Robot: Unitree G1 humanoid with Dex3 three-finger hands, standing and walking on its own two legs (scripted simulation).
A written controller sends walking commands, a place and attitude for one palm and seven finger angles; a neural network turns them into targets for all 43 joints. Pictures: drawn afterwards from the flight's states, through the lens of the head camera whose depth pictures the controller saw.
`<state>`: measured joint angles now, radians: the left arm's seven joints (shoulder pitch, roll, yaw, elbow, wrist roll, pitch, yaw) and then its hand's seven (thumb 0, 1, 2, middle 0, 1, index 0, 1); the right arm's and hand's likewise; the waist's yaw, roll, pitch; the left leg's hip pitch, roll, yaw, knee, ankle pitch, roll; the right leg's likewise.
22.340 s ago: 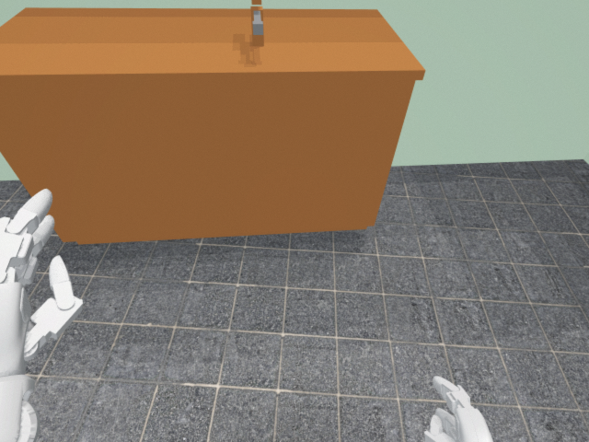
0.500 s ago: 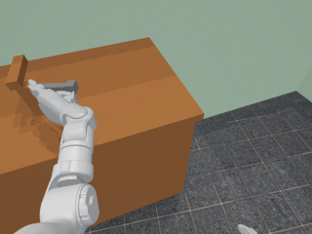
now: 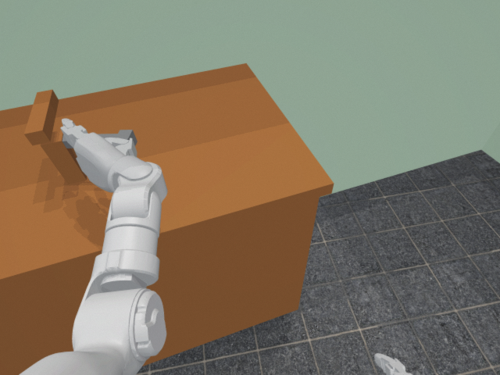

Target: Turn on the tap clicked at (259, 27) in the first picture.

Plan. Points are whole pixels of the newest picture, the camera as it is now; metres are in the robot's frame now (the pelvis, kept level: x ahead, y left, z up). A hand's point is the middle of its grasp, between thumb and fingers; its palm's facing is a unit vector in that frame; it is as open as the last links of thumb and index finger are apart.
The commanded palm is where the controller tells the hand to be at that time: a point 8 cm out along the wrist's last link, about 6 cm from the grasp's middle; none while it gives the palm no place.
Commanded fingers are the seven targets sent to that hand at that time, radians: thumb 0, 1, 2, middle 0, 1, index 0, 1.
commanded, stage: lift the hand up off the lever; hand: left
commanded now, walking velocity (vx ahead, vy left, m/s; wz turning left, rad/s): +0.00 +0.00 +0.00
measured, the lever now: (126, 140) +0.48 +0.26 +0.14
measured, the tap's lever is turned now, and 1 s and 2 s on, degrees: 70 70 70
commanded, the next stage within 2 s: draw the hand back beside the body in 1.22 s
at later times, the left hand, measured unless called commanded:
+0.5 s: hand (133, 137) +0.42 +0.21 +0.19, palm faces +0.84 -0.54 -0.10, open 7.8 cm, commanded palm +0.36 +0.23 +0.19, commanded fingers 0.00 0.90 0.90 -0.15 -0.15 -0.15 -0.15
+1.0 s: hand (118, 131) +0.41 +0.22 +0.21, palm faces +0.83 -0.56 -0.05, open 7.8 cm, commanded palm +0.35 +0.24 +0.21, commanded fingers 0.00 0.90 0.90 -0.15 -0.15 -0.15 -0.15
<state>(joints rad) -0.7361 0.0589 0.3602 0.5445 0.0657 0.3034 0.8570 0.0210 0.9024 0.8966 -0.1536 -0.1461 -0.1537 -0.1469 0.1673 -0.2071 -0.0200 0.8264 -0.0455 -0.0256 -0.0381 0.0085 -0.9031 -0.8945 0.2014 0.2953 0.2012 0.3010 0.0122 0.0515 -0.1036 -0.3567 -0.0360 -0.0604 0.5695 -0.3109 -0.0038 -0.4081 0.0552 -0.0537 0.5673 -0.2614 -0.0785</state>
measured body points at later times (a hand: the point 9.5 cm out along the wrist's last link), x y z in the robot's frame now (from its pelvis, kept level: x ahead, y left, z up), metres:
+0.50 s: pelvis +0.00 -0.01 +0.00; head +0.00 -0.04 +0.45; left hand +0.37 +0.23 +0.20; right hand +0.16 -0.25 -0.12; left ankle -0.02 +0.12 -0.73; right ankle +0.02 -0.07 -0.73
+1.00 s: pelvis +0.01 -0.01 +0.01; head +0.00 -0.04 +0.46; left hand +0.36 +0.25 +0.21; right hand +0.18 -0.24 -0.11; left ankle -0.02 +0.12 -0.73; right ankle +0.02 -0.07 -0.73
